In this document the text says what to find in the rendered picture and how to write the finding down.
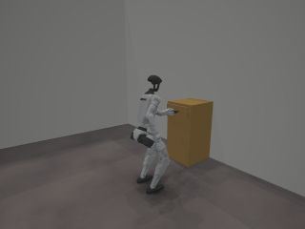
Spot robot right thigh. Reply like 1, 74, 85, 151
140, 135, 169, 163

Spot robot left forearm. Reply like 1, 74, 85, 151
155, 109, 167, 116

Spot robot right upper arm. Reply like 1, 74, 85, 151
145, 94, 161, 122

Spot right robot hand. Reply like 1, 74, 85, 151
155, 140, 168, 160

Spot left robot foot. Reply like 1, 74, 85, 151
136, 175, 153, 184

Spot left robot hand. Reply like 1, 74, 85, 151
165, 108, 174, 116

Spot robot right forearm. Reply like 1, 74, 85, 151
148, 114, 162, 142

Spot drawer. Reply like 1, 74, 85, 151
167, 103, 190, 120

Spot cabinet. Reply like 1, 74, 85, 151
167, 98, 214, 168

